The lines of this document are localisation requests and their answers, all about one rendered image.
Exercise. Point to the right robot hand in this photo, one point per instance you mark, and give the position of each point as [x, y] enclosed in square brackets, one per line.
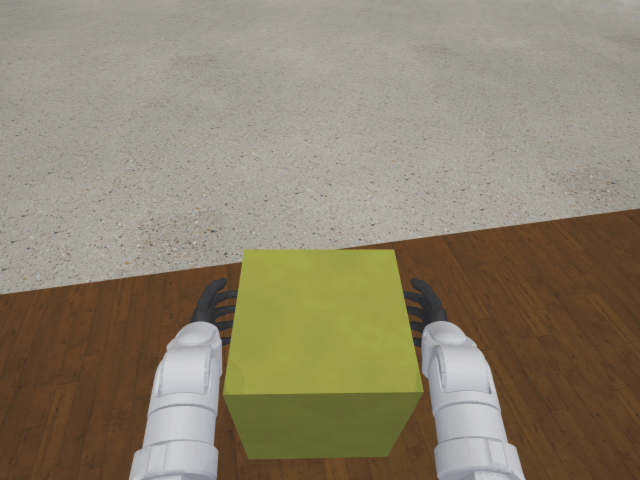
[432, 308]

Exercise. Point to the robot left forearm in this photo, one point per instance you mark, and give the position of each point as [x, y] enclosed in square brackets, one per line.
[179, 437]

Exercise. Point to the left robot hand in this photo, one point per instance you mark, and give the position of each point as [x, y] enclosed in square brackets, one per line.
[206, 311]

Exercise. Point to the robot right forearm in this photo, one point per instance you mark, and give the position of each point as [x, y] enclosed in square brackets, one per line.
[472, 442]

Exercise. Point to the carton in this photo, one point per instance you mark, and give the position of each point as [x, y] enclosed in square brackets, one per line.
[322, 362]

